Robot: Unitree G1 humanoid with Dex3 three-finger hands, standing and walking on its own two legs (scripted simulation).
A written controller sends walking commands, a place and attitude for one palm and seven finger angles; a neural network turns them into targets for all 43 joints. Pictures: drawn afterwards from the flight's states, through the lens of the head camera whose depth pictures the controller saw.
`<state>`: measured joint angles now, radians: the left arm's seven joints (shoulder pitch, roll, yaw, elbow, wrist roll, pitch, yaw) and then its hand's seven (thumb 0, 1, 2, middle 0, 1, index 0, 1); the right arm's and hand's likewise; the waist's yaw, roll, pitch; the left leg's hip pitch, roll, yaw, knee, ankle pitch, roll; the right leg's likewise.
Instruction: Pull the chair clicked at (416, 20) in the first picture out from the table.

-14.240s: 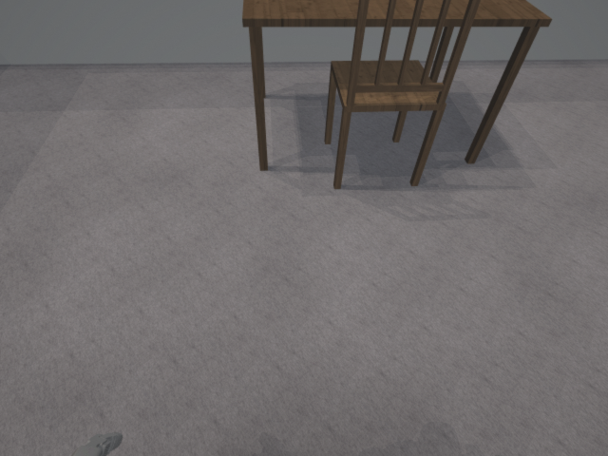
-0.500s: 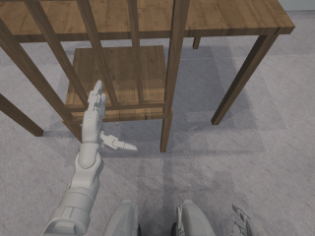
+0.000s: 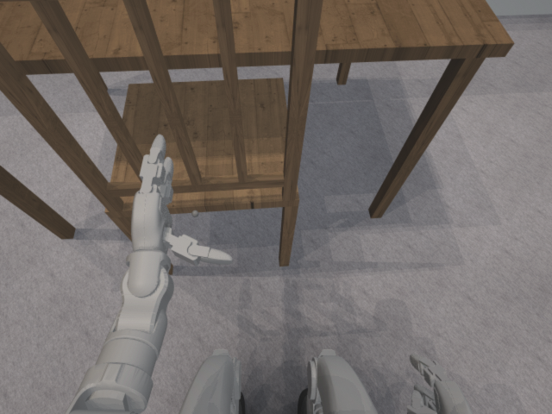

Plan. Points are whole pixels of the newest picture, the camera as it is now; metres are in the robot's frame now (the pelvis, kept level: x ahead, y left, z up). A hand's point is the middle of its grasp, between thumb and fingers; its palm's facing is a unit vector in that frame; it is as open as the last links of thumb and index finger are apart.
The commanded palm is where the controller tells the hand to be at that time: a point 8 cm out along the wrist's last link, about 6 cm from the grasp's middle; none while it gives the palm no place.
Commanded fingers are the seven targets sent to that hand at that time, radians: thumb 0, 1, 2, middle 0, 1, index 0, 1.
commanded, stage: aim the fingers beside a spindle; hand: left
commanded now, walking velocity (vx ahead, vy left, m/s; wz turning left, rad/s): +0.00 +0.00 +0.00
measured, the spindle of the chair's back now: (174, 116) +0.54 +0.16 +0.07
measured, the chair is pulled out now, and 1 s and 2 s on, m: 0.00 0.00 0.00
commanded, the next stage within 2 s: push the fingers through the gap in 0.46 s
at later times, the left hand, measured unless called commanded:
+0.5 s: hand (190, 218) +0.38 +0.13 +0.02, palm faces +0.04 -1.00 -0.05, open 16.9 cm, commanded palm +0.36 +0.18 +0.02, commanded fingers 0.00 -0.50 0.30 -0.06 -0.08 -0.06 -0.08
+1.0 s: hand (196, 191) +0.42 +0.12 +0.03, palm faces +0.06 -1.00 -0.05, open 16.9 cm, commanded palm +0.40 +0.17 +0.02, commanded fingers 0.00 -0.50 0.30 -0.06 -0.08 -0.06 -0.08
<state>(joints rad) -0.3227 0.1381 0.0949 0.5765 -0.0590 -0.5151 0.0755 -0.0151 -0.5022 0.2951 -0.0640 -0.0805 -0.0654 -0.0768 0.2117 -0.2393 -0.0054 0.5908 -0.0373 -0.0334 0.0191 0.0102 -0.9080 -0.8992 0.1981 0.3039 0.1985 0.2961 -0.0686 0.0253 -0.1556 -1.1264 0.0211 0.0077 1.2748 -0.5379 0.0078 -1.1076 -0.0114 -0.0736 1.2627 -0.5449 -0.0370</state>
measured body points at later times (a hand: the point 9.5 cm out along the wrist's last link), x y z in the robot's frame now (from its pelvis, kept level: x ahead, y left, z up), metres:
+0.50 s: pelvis +0.00 +0.01 +0.00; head +0.12 +0.00 +0.44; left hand +0.38 +0.18 +0.03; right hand +0.13 -0.24 -0.12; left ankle +0.03 +0.12 -0.62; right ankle +0.03 -0.10 -0.62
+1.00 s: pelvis +0.00 +0.01 +0.00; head +0.12 +0.01 +0.43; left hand +0.41 +0.17 +0.03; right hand +0.10 -0.24 -0.13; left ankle +0.03 +0.12 -0.62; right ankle +0.03 -0.10 -0.62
